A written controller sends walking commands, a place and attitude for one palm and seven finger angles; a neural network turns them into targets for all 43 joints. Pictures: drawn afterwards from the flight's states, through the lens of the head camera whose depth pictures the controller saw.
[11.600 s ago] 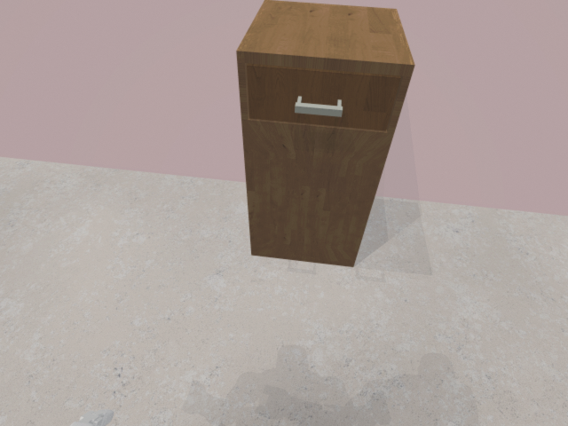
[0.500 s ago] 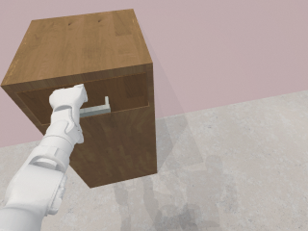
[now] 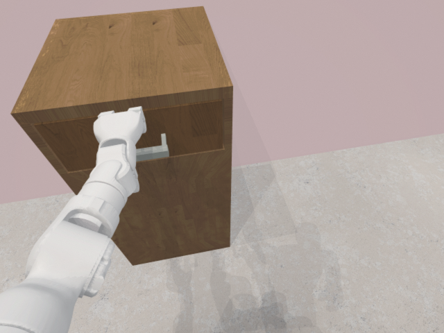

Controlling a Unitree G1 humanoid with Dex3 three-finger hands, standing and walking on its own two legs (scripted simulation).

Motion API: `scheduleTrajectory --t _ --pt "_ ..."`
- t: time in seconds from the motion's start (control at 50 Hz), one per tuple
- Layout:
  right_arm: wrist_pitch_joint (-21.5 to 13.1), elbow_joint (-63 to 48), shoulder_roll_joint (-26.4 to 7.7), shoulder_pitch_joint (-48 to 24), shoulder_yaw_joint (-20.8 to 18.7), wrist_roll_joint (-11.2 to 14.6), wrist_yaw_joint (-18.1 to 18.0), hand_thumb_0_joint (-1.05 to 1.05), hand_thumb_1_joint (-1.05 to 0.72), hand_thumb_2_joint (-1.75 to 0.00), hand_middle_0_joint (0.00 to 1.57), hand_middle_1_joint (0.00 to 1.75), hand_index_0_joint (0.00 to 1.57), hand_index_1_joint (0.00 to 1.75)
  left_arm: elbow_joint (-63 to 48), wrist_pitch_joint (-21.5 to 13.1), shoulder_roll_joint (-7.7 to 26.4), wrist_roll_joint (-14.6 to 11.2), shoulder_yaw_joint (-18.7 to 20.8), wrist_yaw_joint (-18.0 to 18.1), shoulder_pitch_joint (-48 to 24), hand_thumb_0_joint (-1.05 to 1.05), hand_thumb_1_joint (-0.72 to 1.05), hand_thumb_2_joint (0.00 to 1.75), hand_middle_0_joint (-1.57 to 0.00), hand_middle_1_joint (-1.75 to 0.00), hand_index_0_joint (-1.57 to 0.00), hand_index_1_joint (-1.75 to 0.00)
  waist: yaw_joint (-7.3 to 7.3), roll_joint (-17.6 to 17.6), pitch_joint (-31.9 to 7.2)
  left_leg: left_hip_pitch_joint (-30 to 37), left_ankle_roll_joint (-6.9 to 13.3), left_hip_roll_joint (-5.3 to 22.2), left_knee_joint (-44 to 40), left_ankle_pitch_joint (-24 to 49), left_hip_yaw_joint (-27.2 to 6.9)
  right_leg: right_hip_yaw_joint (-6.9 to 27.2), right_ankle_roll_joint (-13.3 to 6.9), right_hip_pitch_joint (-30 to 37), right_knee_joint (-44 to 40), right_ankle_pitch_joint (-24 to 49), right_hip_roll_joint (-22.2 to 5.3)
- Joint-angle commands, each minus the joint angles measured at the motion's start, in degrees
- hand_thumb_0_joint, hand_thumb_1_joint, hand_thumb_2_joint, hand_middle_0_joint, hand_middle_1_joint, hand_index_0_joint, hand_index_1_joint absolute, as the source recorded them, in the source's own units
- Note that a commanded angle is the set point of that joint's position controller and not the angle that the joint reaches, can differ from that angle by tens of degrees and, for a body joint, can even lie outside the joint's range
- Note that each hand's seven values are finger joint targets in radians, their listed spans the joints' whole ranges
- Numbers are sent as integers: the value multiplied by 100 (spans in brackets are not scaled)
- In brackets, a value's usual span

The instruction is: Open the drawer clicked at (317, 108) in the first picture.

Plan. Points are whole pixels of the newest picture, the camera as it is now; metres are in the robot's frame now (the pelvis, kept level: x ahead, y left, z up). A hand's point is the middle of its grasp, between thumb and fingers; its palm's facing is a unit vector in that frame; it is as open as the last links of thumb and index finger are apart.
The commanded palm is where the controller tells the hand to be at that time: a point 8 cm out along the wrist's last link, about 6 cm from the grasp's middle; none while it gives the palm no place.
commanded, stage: move the hooked fingers above the handle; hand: left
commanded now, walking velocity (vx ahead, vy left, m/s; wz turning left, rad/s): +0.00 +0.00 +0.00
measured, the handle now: (140, 148) +0.52 +0.18 +0.02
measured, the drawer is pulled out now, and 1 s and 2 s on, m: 0.00 0.00 0.00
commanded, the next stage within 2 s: lower the fingers behind the handle in 0.26 s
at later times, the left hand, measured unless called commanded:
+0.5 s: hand (135, 160) +0.45 +0.17 +0.05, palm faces -0.19 -0.09 -0.98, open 13.8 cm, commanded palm +0.44 +0.19 +0.12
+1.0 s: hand (120, 169) +0.45 +0.21 +0.02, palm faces -0.15 -0.02 -0.99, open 13.8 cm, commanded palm +0.44 +0.18 +0.08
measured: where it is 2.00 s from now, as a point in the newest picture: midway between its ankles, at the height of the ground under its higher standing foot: outside the picture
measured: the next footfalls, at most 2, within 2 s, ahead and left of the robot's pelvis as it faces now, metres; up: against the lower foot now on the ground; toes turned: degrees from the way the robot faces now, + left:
none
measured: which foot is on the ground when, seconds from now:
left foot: down 0.00-1.00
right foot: down 0.00-1.00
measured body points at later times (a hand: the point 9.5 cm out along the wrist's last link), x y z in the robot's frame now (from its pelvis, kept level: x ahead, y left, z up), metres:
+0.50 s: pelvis +0.01 -0.01 +0.00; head +0.05 -0.01 +0.45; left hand +0.46 +0.17 +0.11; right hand +0.09 -0.28 -0.13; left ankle +0.00 +0.10 -0.72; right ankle -0.03 -0.11 -0.72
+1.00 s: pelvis +0.01 -0.01 -0.01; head +0.07 -0.02 +0.44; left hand +0.46 +0.20 +0.08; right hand +0.06 -0.28 -0.15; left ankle +0.00 +0.09 -0.72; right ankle -0.03 -0.11 -0.72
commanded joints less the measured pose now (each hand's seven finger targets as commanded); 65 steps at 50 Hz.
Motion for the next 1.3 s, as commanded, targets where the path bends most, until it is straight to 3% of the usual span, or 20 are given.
scheduleTrajectory --t 0.0,0.08,0.12,0.18,0.24,0.28,0.34,0.4,0.44,0.5,0.58,0.66,0.72,0.78,0.84,0.94,1.0,1.04,1.16,1.28 --pt "-247 -792 -891 149 -313 -91 -158 0 -90 -90 20 30 20 30 -1791 -1183 1066 230 526 86 -1931 0 -50 30 -30 -120 -30 -120 63 -482 -1481 1071 112 138 -129 1678 120 -174 -103 432 -273 1780 -41" --pt "-383 -884 -731 177 -330 -175 -168 0 -90 -90 20 30 20 30 -2875 -1679 2475 643 1843 1218 -2274 0 -50 30 -30 -120 -30 -120 514 217 -2316 1063 8 122 46 2165 79 -167 -202 642 75 1910 21" --pt "-459 -819 -657 102 -327 -186 -122 0 -90 -90 20 30 20 30 -2786 -1397 2544 797 2036 1847 -2116 0 -50 30 -30 -120 -30 -120 536 186 -2286 915 -29 116 79 2224 140 -216 -203 657 133 1980 52" --pt "-454 -646 -718 -73 -335 -176 -31 0 -90 -90 20 30 20 30 -2265 -585 2134 799 1652 2264 -2155 0 -50 30 -30 -120 -30 -120 344 68 -2280 910 -44 108 68 2102 272 -273 -169 631 54 1886 67" --pt "-352 -447 -833 5 -387 -50 43 0 -90 -90 20 30 20 30 -1345 300 1481 472 964 1879 -2243 0 -50 30 -30 -120 -30 -120 99 -202 -2259 1100 -30 115 -82 1931 327 -261 -68 694 -182 1952 52" --pt "-285 -433 -892 43 -451 30 53 0 -90 -90 20 30 20 30 -1212 638 388 59 -35 1200 -2418 0 -50 30 -30 -120 -30 -120 -242 -418 -2224 1504 17 133 -103 2105 288 -251 -10 631 -384 2157 34" --pt "-245 -479 -1008 -29 -460 12 -68 0 -90 -90 20 30 20 30 -1669 397 -124 -286 -586 143 -2250 0 -50 30 -30 -120 -30 -120 -454 -735 -1922 1790 142 119 -58 2175 164 -247 68 537 -520 2421 -21" --pt "-255 -503 -988 -41 -359 -69 -205 0 -90 -90 20 30 20 30 -1992 -538 186 -157 -387 -464 -1949 0 -50 30 -30 -120 -30 -120 -365 -525 -1420 1605 177 34 2 2133 62 -217 20 356 -426 2419 -67" --pt "-262 -498 -922 77 -320 -117 -249 0 -90 -90 20 30 20 30 -2127 -1222 809 126 109 -368 -1929 0 -50 30 -30 -120 -30 -120 -189 -347 -1298 1439 130 56 45 1952 17 -182 -50 183 -298 2102 -58" --pt "-286 -700 -770 164 -326 -141 -230 0 -90 -90 20 30 20 30 -2611 -1859 1896 442 1246 436 -1724 0 -50 30 -30 -120 -30 -120 344 183 -1861 1149 40 64 158 2232 51 -151 -186 421 42 2133 -31" --pt "-391 -796 -697 39 -327 -210 -103 0 -90 -90 20 30 20 30 -2320 -1376 2228 608 1923 1701 -1339 0 -50 30 -30 -120 -30 -120 601 -79 -2075 529 -66 54 272 2368 168 -243 -207 587 320 2266 24" --pt "-344 -661 -755 22 -355 -220 25 0 -90 -90 20 30 20 30 -1682 -291 1722 793 1382 2227 -1626 0 -50 30 -30 -120 -30 -120 344 -45 -2379 524 -81 84 290 2224 388 -263 -132 541 273 2310 30" --pt "-249 -539 -846 158 -437 -84 101 0 -90 -90 20 30 20 30 -1290 429 1122 564 748 1935 -2141 0 -50 30 -30 -120 -30 -120 -16 -246 -2538 872 -29 117 262 2249 370 -238 -46 569 72 2458 45" --pt "-220 -504 -910 198 -515 -51 6 0 -90 -90 20 30 20 30 -1647 372 338 17 -3 1135 -2548 0 -50 30 -30 -120 -30 -120 -444 -659 -2687 1384 93 112 302 2375 271 -149 70 730 -164 2887 -9" --pt "-265 -409 -931 251 -477 -117 -159 0 -90 -90 20 30 20 30 -1913 -312 114 -53 -306 421 -2397 0 -50 30 -30 -120 -30 -120 -540 -485 -2199 1560 164 85 346 2444 139 -172 87 344 -163 2887 -33" --pt "-335 -409 -795 450 -431 -228 -192 0 -90 -90 20 30 20 30 -1965 -1506 871 401 506 632 -1503 0 -50 30 -30 -120 -30 -120 -53 113 -2021 1282 69 128 516 2590 60 -159 -85 -38 146 2455 -5" --pt "-498 -448 -693 538 -531 -206 -82 0 -90 -90 20 30 20 30 -2150 -1812 -48 244 -59 841 -1388 0 -50 30 -30 -120 -30 -120 -170 -111 -1712 1211 50 183 616 2553 16 -258 -80 -431 169 2174 33" --pt "-509 -406 -789 566 -560 -195 -38 0 -90 -90 20 30 20 30 -2080 -1799 439 272 363 1115 -1496 0 -50 30 -30 -120 -30 -120 -151 -280 -1829 1041 38 187 655 2322 6 -233 -88 -471 245 2083 48" --pt "-550 -238 -810 646 -614 -192 139 0 -90 -90 20 30 20 30 -1682 -1245 309 554 254 1719 -2025 0 -50 30 -30 -120 -30 -120 -273 61 -2108 1032 -37 193 814 2275 -63 -332 -136 -972 448 1769 93" --pt "-454 -215 -849 632 -568 -212 176 0 -90 -90 20 30 20 30 -1198 -611 342 491 230 1713 -2350 0 -50 30 -30 -120 -30 -120 -365 35 -2310 989 -27 164 805 2071 -38 -350 -118 -875 408 1673 119"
